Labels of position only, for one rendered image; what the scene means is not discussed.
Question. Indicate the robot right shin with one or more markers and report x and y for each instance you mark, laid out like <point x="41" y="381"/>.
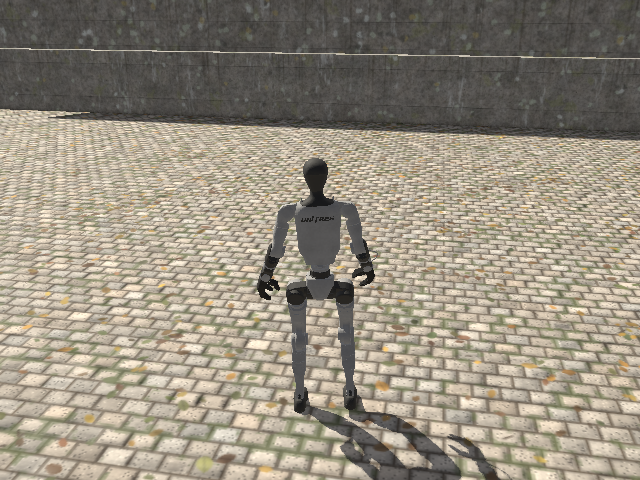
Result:
<point x="348" y="361"/>

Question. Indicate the left robot upper arm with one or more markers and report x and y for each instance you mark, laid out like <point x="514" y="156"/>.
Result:
<point x="285" y="214"/>

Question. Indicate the right robot forearm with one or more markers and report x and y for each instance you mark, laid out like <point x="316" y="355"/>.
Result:
<point x="364" y="259"/>

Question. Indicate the robot right hand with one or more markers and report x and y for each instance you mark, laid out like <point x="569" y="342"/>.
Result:
<point x="360" y="272"/>

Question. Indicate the right robot upper arm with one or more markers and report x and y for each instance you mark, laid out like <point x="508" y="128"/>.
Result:
<point x="349" y="210"/>

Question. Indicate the left robot forearm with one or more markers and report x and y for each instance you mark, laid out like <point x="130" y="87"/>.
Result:
<point x="269" y="266"/>

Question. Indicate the robot left hand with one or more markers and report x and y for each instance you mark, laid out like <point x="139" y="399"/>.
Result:
<point x="261" y="286"/>

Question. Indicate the robot torso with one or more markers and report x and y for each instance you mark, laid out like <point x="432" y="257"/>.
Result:
<point x="318" y="235"/>

